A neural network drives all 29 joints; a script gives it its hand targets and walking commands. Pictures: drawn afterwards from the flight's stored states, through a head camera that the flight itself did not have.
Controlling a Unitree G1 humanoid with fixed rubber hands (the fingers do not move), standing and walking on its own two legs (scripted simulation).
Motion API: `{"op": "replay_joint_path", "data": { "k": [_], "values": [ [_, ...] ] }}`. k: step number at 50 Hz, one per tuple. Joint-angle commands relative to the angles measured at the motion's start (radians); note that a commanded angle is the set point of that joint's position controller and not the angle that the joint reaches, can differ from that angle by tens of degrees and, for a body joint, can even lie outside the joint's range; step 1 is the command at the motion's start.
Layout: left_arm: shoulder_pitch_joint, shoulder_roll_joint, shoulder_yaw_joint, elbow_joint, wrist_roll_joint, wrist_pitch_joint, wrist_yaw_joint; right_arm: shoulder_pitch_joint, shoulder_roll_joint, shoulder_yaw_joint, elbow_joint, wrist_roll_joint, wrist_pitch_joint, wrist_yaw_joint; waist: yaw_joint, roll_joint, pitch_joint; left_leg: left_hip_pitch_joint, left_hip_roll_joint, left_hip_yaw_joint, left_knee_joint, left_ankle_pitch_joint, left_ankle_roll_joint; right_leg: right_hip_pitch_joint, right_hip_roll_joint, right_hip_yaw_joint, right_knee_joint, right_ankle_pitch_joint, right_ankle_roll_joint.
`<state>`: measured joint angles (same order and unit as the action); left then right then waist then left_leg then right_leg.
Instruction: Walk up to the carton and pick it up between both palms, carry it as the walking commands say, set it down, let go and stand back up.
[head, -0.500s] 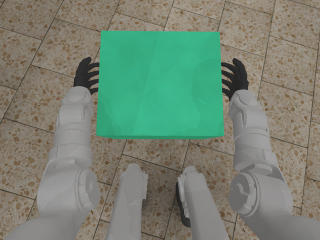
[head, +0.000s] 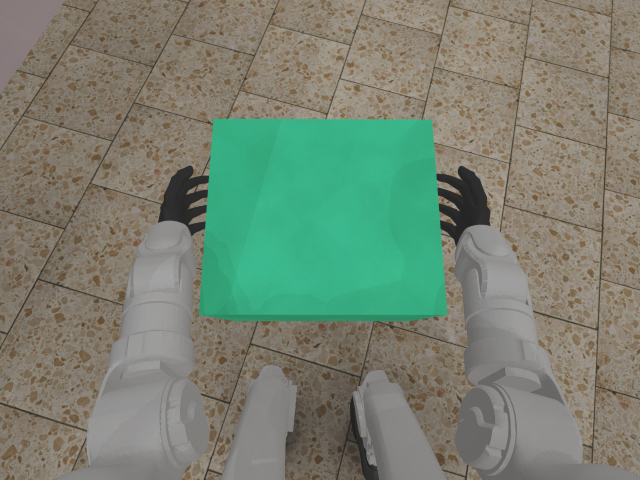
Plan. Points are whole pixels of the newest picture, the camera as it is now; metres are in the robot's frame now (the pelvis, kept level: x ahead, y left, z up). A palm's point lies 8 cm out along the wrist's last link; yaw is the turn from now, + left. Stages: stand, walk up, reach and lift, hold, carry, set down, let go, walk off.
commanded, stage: reach and lift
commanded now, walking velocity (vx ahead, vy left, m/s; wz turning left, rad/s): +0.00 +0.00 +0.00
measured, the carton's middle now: (322, 231) +0.44 +0.01 -0.13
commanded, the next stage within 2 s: none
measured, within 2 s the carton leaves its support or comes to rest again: neither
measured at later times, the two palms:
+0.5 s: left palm (157, 219) +0.40 +0.20 +0.02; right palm (505, 221) +0.40 -0.18 +0.03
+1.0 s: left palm (131, 208) +0.38 +0.20 +0.09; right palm (551, 212) +0.38 -0.18 +0.10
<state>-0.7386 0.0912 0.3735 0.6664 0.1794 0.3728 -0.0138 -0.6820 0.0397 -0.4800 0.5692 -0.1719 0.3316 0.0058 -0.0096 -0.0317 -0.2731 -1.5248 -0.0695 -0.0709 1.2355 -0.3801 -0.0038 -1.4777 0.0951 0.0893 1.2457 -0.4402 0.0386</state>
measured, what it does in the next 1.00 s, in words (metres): rises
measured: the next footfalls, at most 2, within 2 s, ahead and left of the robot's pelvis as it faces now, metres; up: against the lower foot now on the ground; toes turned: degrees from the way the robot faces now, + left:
none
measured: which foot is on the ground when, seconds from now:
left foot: down 0.00-1.00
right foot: down 0.00-1.00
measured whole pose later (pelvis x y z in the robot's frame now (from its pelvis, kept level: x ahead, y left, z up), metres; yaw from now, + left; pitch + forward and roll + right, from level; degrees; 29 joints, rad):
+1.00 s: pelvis +0.04 -0.01 +0.12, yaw +1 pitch +20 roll +0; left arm -0.43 0.00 0.37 0.50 0.25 0.44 -0.10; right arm -0.38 0.13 -0.44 0.42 -0.27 0.40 0.05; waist 0.00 -0.03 -0.19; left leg -0.76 -0.05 -0.09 0.62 -0.21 0.00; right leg -0.73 0.06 0.11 0.64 -0.26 0.01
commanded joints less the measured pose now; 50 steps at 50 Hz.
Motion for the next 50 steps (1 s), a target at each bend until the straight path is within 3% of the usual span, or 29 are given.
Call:
{"op": "replay_joint_path", "data": {
  "k": [1,29,50],
  "values": [
    [-0.518,-0.951,-0.499,-0.039,-0.165,-0.031,-0.314,-0.522,0.908,0.569,0.054,0.139,0.019,0.299,0.02,0.06,-0.723,0.638,-0.038,0.073,-0.151,0.265,0.004,0.322,0.048,-0.101,-0.161,0.226,-0.02],
    [-0.298,-0.951,-0.506,-0.115,-0.11,-0.005,-0.363,-0.303,0.939,0.582,-0.007,0.071,0.051,0.322,0.024,0.044,-0.535,0.92,-0.021,0.057,-0.457,0.35,0.015,0.683,0.019,-0.063,-0.472,0.346,-0.028],
    [-0.139,-0.955,-0.543,-0.181,-0.113,0.035,-0.373,-0.139,0.94,0.618,-0.058,0.061,0.088,0.321,0.023,0.044,-0.373,1.174,-0.012,0.044,-0.663,0.438,0.013,0.95,0.003,-0.044,-0.694,0.429,-0.036]
  ]
}}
